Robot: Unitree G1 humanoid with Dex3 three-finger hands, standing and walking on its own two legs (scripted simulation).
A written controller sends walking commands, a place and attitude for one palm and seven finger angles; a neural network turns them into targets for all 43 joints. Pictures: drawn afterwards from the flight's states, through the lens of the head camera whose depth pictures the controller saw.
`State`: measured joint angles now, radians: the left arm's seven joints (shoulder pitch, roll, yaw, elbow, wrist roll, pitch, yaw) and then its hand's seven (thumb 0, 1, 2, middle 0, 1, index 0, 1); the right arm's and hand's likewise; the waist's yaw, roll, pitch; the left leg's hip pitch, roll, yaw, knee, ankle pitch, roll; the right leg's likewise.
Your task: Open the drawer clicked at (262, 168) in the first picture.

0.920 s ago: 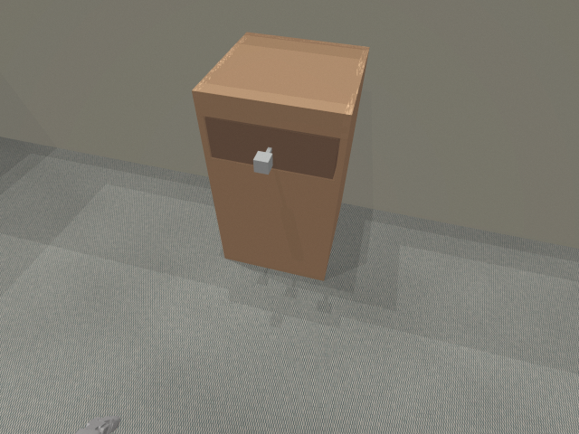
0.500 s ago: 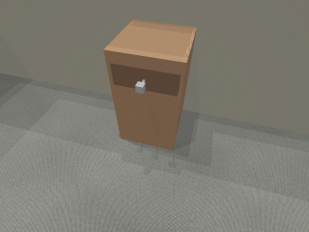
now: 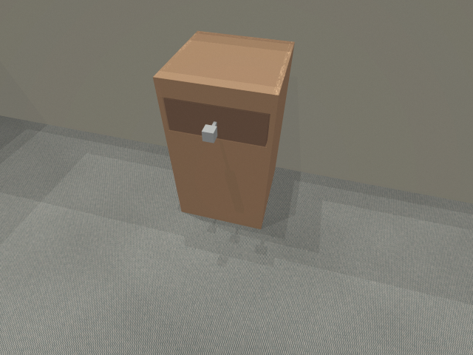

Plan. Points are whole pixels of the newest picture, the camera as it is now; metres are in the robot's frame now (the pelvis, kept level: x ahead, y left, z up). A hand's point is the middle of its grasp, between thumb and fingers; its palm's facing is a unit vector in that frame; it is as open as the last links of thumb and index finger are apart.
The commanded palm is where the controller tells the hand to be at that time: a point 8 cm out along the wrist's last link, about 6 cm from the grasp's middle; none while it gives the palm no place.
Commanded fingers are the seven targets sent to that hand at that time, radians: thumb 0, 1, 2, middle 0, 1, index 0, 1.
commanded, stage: look at it before walking up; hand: left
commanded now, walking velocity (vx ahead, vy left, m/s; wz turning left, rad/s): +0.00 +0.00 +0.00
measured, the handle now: (211, 130) +0.87 +0.14 -0.15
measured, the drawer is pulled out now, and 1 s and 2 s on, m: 0.00 0.00 0.00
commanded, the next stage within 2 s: turn to face it in 0.52 s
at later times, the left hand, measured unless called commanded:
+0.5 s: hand out of the picture +0.07 +0.24 -0.16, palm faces -0.02 -0.95 -0.32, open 7.4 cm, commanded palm none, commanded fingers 0.00 0.90 0.90 -0.20 -0.30 -0.20 -0.30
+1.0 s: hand out of the picture +0.07 +0.20 -0.17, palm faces -0.08 -0.97 -0.25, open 7.4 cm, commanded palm none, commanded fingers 0.00 0.90 0.90 -0.20 -0.30 -0.20 -0.30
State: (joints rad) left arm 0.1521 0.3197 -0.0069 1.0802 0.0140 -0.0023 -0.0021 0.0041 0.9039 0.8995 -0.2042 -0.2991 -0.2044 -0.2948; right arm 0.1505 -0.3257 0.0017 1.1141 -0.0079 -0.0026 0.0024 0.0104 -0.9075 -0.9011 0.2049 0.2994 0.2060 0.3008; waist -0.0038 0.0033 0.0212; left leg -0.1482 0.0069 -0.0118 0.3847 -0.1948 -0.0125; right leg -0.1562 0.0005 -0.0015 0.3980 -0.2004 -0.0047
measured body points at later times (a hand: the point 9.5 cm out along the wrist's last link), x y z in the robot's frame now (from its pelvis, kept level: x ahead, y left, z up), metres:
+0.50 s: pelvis +0.01 +0.00 +0.00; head +0.01 +0.00 +0.45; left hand +0.08 +0.29 -0.13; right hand +0.08 -0.29 -0.14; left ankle +0.01 +0.13 -0.74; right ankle +0.01 -0.12 -0.74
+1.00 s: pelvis +0.01 +0.00 -0.01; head +0.02 +0.00 +0.44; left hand +0.08 +0.25 -0.16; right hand +0.05 -0.26 -0.16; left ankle +0.01 +0.13 -0.74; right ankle +0.01 -0.12 -0.74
